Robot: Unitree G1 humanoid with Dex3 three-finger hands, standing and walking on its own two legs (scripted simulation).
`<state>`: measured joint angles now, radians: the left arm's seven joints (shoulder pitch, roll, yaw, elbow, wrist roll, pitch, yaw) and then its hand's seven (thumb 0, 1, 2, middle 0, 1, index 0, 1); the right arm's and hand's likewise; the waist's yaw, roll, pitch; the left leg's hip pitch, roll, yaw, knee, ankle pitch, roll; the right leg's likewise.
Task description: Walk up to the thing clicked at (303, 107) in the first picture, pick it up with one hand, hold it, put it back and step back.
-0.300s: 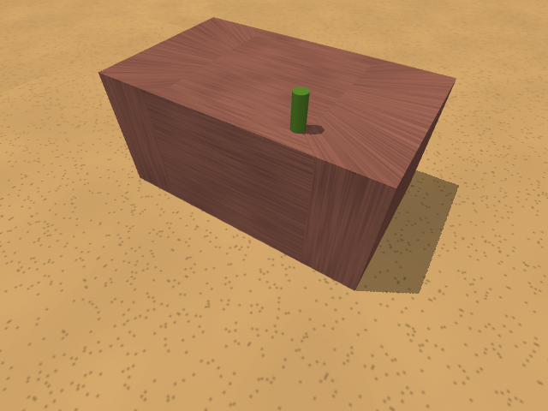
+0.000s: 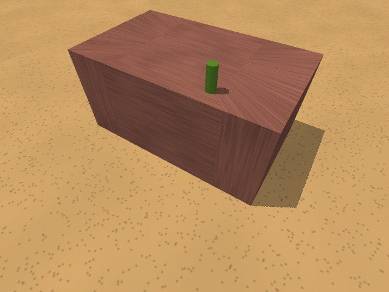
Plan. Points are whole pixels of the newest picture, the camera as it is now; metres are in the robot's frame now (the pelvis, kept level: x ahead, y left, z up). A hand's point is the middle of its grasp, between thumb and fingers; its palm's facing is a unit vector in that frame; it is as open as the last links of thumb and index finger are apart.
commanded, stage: stand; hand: left
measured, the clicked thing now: (211, 77) +0.99 -0.08 -0.11
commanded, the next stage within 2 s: walk up in 0.82 s
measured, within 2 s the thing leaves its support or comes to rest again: neither
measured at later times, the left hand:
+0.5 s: hand out of the picture +0.08 +0.25 -0.15, palm faces -0.02 -0.94 -0.34, open 7.3 cm
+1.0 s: hand out of the picture +0.11 +0.26 -0.15, palm faces -0.16 -0.92 -0.37, open 7.4 cm
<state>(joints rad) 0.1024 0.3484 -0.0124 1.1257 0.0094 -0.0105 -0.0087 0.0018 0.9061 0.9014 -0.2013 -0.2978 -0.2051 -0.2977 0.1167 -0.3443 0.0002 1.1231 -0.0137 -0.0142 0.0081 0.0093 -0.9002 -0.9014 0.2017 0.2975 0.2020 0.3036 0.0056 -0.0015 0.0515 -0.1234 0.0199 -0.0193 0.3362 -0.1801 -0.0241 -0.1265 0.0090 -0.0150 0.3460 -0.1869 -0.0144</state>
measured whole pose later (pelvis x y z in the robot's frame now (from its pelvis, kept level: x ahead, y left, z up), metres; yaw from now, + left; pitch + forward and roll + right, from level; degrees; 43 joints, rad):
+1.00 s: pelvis +0.02 -0.01 -0.01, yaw -7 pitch -2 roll +1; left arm 0.22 0.39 0.06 1.04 0.03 0.02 -0.06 0.00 0.91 0.90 -0.20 -0.30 -0.21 -0.30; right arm 0.18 -0.39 -0.08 0.97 -0.05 -0.06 0.04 0.01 -0.90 -0.90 0.21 0.30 0.21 0.30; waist -0.02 0.00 0.05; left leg -0.09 0.05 0.10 0.41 -0.29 0.01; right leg -0.36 -0.02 0.01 0.81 -0.43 -0.02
